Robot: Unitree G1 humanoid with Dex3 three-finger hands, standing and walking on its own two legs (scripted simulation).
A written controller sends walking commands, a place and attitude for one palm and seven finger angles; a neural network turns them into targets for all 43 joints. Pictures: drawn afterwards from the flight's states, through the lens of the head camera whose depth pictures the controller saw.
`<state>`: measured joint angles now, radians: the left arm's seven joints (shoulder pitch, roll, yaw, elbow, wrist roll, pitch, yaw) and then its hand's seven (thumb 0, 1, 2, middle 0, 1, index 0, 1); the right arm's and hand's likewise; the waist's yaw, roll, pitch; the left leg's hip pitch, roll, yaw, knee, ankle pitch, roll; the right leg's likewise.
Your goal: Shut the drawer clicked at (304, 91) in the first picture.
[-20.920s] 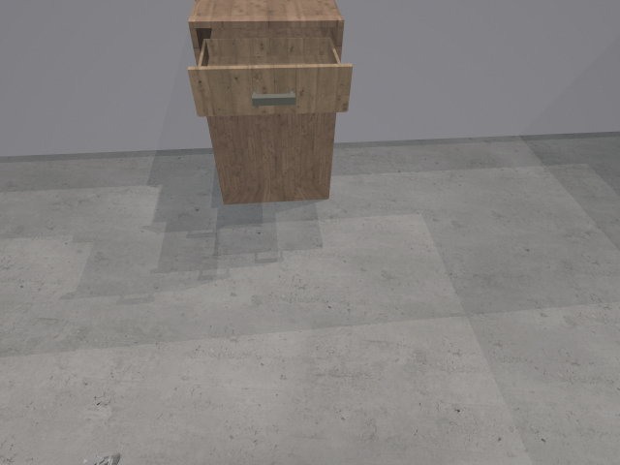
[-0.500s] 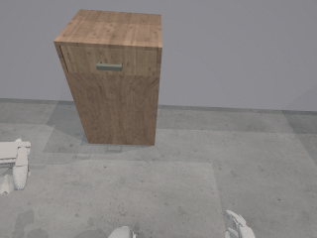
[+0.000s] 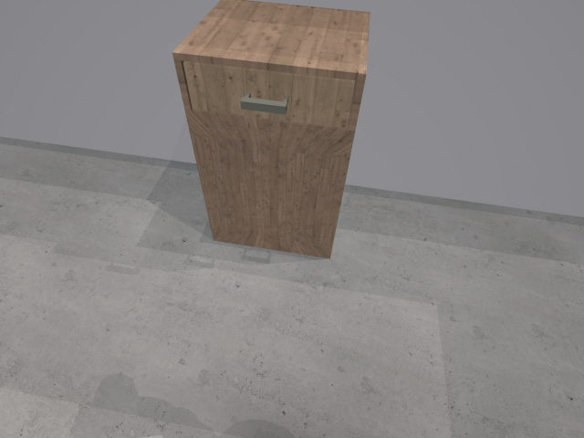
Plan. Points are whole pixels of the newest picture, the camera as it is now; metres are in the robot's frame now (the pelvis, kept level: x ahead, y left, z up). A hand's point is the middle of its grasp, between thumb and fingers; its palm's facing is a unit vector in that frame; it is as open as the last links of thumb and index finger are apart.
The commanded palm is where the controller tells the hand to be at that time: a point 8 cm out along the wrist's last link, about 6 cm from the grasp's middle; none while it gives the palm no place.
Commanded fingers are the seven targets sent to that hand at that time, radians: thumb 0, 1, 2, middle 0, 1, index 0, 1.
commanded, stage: let the arm hang, fingers relaxed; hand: left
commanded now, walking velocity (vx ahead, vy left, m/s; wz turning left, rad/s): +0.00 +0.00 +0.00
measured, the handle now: (265, 101) +0.93 +0.12 -0.04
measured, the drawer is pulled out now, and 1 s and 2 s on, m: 0.00 0.00 0.00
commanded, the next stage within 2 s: look to check the result in 0.78 s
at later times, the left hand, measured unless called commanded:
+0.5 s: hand out of the picture +0.01 +0.19 -0.15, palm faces +0.00 -0.98 -0.21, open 7.1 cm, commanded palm none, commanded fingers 0.00 0.90 0.90 -0.20 -0.30 -0.20 -0.30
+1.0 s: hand out of the picture +0.03 +0.16 -0.15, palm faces +0.00 -0.98 -0.20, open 7.4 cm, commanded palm none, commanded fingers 0.00 0.90 0.90 -0.20 -0.30 -0.20 -0.30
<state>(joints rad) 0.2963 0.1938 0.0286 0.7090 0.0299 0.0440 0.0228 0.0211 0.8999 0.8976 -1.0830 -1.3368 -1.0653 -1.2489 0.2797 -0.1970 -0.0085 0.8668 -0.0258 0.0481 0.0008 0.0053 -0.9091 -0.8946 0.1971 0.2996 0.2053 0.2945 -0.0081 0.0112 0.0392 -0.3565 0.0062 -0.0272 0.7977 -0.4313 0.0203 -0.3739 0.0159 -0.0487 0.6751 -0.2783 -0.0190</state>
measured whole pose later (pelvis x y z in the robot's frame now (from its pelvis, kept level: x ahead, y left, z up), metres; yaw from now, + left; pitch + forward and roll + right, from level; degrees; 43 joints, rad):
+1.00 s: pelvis +0.01 -0.01 +0.03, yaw -2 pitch -1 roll +0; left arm 0.24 0.15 0.02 1.14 0.01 0.00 0.02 0.01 0.91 0.90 -0.20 -0.30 -0.20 -0.30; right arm 0.31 -0.13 -0.01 1.13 -0.01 0.01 -0.04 0.00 -0.91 -0.89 0.20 0.30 0.20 0.29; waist -0.01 0.02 0.05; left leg -0.16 0.00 0.02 0.41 -0.23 0.00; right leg -0.22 0.02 0.00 0.41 -0.17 -0.02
